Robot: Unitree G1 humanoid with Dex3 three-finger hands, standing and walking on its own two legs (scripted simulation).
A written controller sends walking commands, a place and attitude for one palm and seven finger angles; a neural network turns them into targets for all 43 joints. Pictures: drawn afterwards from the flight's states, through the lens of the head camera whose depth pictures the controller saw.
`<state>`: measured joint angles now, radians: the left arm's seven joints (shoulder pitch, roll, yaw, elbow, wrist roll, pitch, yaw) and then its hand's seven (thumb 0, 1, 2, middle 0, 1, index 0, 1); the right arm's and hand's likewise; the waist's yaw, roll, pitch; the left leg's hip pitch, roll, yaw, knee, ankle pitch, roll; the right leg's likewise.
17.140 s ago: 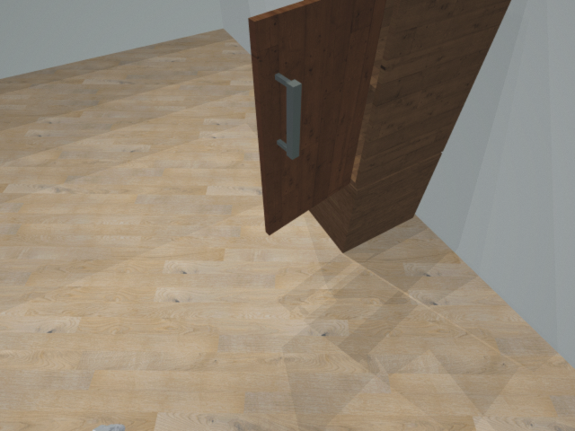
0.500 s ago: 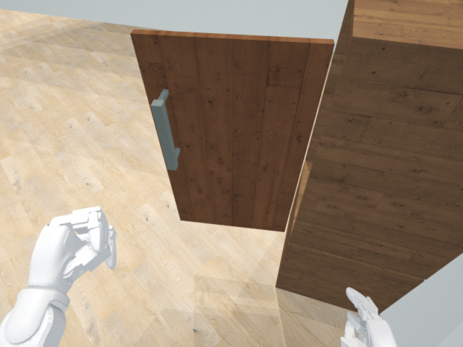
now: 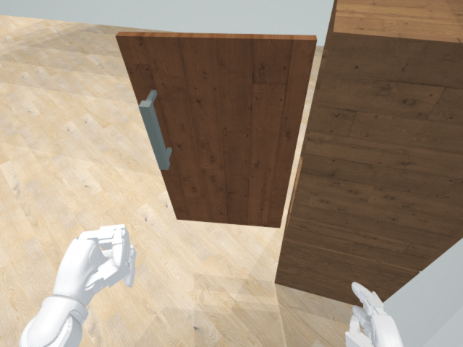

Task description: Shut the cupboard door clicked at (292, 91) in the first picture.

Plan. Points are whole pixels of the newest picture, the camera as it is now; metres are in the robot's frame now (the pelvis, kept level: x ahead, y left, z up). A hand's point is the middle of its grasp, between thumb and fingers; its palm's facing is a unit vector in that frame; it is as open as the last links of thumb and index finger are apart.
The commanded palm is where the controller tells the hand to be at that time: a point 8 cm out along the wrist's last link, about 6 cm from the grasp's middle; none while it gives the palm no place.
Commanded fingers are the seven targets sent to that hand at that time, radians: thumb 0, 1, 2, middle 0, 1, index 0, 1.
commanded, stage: bring the fist close to the handle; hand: left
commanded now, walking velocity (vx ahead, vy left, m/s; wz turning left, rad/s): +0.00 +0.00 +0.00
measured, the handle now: (159, 132) +0.51 +0.20 +0.09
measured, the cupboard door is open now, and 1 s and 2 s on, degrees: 100 100 96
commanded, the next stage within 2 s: push the door shut along its arc in 1.32 s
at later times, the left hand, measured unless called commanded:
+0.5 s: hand (143, 203) +0.32 +0.17 +0.10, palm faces -0.01 -1.00 -0.05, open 3.1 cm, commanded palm +0.30 +0.22 +0.09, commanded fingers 0.00 0.90 0.90 -1.30 -1.50 -1.30 -1.50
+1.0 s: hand (166, 169) +0.41 +0.15 +0.09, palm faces -0.03 -1.00 -0.02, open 3.1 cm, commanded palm +0.38 +0.21 +0.09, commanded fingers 0.00 0.90 0.90 -1.30 -1.50 -1.30 -1.50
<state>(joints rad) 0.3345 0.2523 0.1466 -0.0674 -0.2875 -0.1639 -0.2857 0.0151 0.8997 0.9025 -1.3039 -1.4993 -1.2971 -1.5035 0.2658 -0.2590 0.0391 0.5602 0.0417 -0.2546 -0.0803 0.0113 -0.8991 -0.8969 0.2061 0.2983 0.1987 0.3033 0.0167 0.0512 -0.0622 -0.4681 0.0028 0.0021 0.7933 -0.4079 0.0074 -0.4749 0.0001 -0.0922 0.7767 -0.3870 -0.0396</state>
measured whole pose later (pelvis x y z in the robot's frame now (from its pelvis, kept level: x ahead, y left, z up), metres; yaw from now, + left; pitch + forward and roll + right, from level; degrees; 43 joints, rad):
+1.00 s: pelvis +0.00 +0.00 +0.00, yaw -2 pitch +8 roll +0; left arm -0.48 0.27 0.21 0.70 -0.19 -0.22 -0.17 0.02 0.90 0.90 -1.30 -1.50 -1.30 -1.50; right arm 0.29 -0.27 0.02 0.66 0.03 -0.10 -0.05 0.01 -0.90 -0.90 0.21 0.30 0.20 0.30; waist -0.05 0.03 -0.04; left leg -0.50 0.00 0.04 0.74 -0.37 0.01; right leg -0.53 0.00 -0.06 0.74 -0.35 -0.04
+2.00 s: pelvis -0.01 +0.02 -0.01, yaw -1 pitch +13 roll -1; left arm -0.82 0.39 0.23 1.09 -0.19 -0.33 -0.32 0.02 0.90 0.90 -1.31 -1.50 -1.34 -1.50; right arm 0.38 -0.28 0.01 0.69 0.03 -0.05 -0.04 0.01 -0.90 -0.90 0.21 0.30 0.20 0.30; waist -0.10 0.03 -0.07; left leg -0.67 -0.01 0.02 0.83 -0.39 0.04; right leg -0.67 -0.01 -0.07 0.80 -0.35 -0.02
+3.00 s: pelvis +0.00 +0.01 -0.03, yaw -2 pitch +24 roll -3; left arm -1.31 0.60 0.24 1.36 -0.07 -0.19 -0.46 0.00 0.81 0.89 -1.30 -1.50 -1.34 -1.50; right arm 0.44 -0.28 0.04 0.70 -0.01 -0.04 -0.05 0.00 -0.90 -0.90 0.21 0.30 0.20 0.30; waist -0.26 0.05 -0.06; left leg -0.94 0.03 0.01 0.97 -0.44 0.03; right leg -0.93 0.02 -0.08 0.90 -0.38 -0.03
